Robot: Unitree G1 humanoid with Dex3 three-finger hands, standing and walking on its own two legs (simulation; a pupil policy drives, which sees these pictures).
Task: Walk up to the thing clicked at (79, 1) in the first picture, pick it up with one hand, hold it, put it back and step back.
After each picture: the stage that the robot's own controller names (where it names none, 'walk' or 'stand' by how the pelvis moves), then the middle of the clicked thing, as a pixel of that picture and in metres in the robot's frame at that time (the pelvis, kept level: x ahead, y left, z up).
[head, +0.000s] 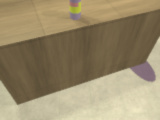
stand; out of the picture +0.91 +0.07 +0.01
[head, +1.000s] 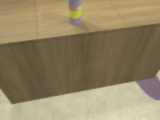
rise first; (74, 2) +0.83 +0.10 +0.04
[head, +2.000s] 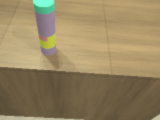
walk; (46, 29) +0.53 +0.21 +0.04
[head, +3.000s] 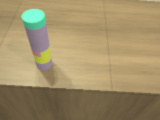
stand; (39, 43) +0.47 +0.19 +0.05
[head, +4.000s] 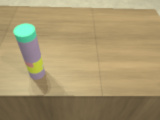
stand; (31, 54) +0.46 +0.22 +0.01
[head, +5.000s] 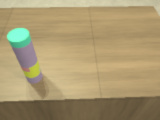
stand; (27, 59) +0.44 +0.23 +0.01
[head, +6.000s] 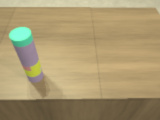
stand; (29, 58) +0.45 +0.23 +0.01
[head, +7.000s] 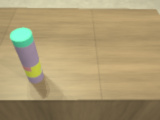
stand; (29, 58) +0.44 +0.23 +0.01
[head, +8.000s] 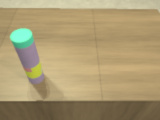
stand; (30, 59) +0.44 +0.23 +0.01
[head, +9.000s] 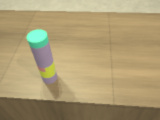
rise first; (44, 59) +0.45 +0.20 +0.01
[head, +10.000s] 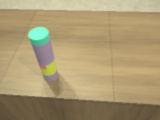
go down; (45, 57) +0.46 +0.20 +0.01
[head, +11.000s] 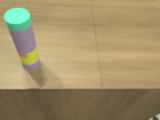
go down; (25, 44) +0.47 +0.19 +0.03
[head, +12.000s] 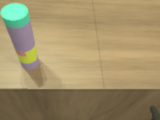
go down; (23, 41) +0.46 +0.19 +0.05
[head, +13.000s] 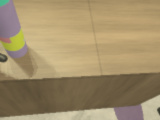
close in; (6, 25) +0.47 +0.20 +0.09
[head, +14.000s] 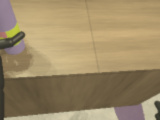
close; (3, 20) +0.49 +0.20 +0.10
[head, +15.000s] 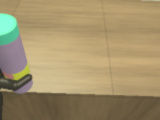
lift; (13, 61) +0.33 +0.21 +0.14
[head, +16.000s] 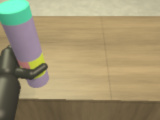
lift; (28, 50) +0.33 +0.17 +0.20
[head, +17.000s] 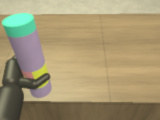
hold; (31, 60) +0.33 +0.16 +0.16
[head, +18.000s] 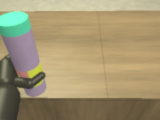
hold; (26, 60) +0.33 +0.17 +0.16
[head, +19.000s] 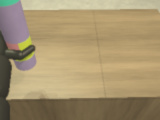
crouch; (16, 33) +0.40 +0.20 +0.19
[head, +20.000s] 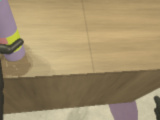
lower; (3, 26) +0.48 +0.20 +0.07
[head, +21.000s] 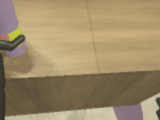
lower; (4, 22) +0.48 +0.20 +0.09
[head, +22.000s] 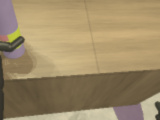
lower; (4, 23) +0.48 +0.20 +0.09
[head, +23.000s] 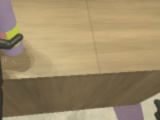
lower; (2, 20) +0.48 +0.20 +0.10
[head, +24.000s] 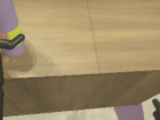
loosen; (4, 21) +0.48 +0.20 +0.10
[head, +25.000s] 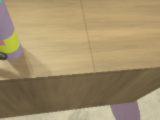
withdraw; (0, 27) +0.47 +0.19 +0.09
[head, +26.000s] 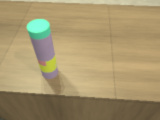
sink last; (45, 52) +0.45 +0.18 +0.05
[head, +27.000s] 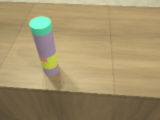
stand; (46, 49) +0.47 +0.19 +0.05
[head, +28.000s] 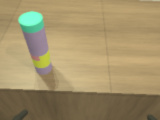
stand; (38, 47) +0.45 +0.19 +0.06
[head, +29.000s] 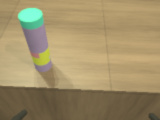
stand; (38, 44) +0.46 +0.19 +0.07
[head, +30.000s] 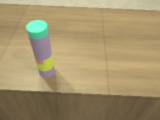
stand; (42, 52) +0.47 +0.18 +0.03
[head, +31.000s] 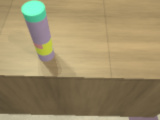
walk; (40, 35) +0.49 +0.18 +0.03
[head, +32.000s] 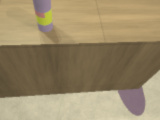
walk; (42, 5) +0.64 +0.19 +0.03
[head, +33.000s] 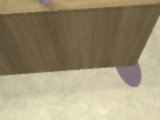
walk; out of the picture +0.93 +0.33 +0.04
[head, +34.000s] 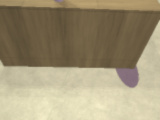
stand; out of the picture +1.09 +0.21 +0.02
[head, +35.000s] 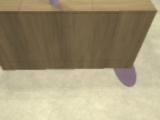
stand; out of the picture +1.10 +0.23 +0.01
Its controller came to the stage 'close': yes
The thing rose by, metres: 0.20
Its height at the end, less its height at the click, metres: +0.00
